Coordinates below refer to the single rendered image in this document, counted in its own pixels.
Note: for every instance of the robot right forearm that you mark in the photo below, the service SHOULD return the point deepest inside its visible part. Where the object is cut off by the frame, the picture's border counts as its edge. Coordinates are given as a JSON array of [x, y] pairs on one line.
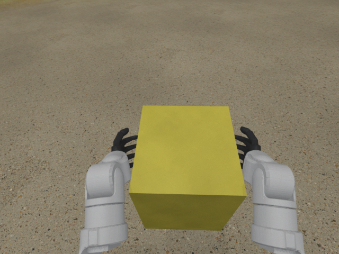
[[273, 187]]

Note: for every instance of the right robot hand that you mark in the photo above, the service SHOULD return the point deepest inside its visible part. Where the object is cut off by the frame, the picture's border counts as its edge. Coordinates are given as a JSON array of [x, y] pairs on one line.
[[251, 143]]

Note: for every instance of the carton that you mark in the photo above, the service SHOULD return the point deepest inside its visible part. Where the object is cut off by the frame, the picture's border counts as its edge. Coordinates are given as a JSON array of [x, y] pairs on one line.
[[186, 172]]

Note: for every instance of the robot left forearm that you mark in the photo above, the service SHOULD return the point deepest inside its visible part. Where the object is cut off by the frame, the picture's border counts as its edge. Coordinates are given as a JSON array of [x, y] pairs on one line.
[[104, 227]]

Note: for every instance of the left robot hand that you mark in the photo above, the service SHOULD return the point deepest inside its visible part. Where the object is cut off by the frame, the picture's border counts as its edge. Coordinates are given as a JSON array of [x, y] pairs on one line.
[[119, 143]]

